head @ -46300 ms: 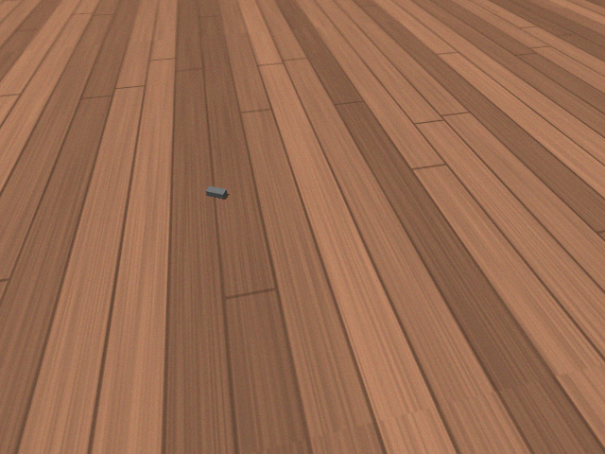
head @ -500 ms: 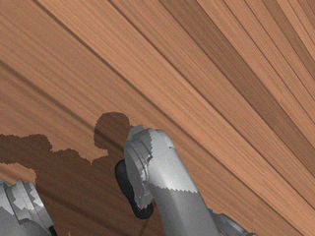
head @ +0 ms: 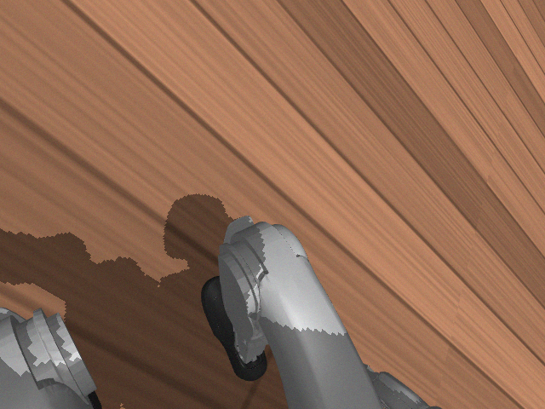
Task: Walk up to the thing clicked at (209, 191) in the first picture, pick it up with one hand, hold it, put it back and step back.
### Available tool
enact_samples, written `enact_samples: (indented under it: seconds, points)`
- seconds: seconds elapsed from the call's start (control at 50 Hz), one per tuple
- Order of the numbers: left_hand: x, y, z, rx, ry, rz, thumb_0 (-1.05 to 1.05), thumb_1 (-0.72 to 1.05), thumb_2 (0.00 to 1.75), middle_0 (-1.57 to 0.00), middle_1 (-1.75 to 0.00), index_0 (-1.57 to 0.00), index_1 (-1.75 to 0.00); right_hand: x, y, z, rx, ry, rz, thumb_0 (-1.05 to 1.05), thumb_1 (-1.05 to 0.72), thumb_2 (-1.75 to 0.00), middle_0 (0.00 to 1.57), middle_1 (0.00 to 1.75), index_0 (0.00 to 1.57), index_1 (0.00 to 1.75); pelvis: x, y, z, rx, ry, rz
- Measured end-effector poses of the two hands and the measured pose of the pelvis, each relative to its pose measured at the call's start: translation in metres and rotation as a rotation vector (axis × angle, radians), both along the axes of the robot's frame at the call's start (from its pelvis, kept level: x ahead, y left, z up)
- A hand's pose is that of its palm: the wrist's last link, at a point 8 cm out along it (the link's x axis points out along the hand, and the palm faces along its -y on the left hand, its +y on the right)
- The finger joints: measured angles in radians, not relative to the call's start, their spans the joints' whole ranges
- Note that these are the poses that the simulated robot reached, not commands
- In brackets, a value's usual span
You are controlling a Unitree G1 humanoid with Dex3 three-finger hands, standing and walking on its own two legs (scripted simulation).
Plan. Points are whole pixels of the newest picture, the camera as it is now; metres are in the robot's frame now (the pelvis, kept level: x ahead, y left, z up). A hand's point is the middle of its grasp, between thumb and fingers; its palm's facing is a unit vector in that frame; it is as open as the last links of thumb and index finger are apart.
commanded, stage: settle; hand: left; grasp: from above
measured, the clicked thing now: out of the picture +0.47 +0.33 -0.29
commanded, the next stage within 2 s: lift in 0.70 s
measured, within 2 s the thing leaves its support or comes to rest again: leaves its support in 0.08 s
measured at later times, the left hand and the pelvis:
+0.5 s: hand out of the picture +0.44 +0.34 -0.16, palm faces -0.42 -0.13 -0.90, open 7.0 cm; pelvis +0.00 +0.00 +0.01, yaw +3 degrees
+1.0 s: hand out of the picture +0.44 +0.34 -0.11, palm faces -0.42 -0.12 -0.90, open 7.0 cm; pelvis +0.00 -0.01 +0.03, yaw +7 degrees
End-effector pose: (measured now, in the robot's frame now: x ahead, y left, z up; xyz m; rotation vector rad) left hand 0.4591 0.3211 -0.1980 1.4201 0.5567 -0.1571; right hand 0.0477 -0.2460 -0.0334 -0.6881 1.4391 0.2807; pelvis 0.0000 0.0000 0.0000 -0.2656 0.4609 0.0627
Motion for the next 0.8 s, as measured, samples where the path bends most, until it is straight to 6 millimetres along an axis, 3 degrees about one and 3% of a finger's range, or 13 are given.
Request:
enact_samples:
  seconds: [0.16,0.32,0.5,0.8]
  points:
    - [0.001,0.017,0.015,0.024,-0.036,0.034,-0.01,0.44,0.00,-1.09,-0.02,-1.08,0.00,0.003,-0.006,-0.001,-0.004,0.009,-0.027,0.00,-0.91,-0.90,0.20,0.29,0.20,0.30,0.003,-0.001,0.001,0.003,0.022,0.004]
    - [-0.002,0.025,0.055,0.043,-0.060,0.023,-0.01,0.43,0.00,-1.10,0.00,-1.09,0.00,0.020,-0.011,-0.008,0.023,-0.035,-0.076,0.00,-0.91,-0.90,0.20,0.29,0.20,0.30,0.007,-0.001,0.007,0.012,0.068,0.020]
    - [-0.010,0.020,0.092,0.041,-0.003,-0.003,-0.01,0.43,0.00,-1.11,0.00,-1.09,0.00,0.039,-0.018,-0.015,0.044,-0.116,-0.123,0.00,-0.91,-0.90,0.20,0.29,0.20,0.30,0.002,-0.003,0.013,0.037,0.083,0.039]
    - [-0.008,0.015,0.120,0.056,-0.014,-0.045,-0.01,0.44,0.00,-1.09,0.00,-1.08,0.00,0.032,-0.021,-0.024,0.021,-0.107,-0.188,0.00,-0.91,-0.90,0.20,0.29,0.20,0.30,-0.002,-0.009,0.018,0.071,0.099,0.058]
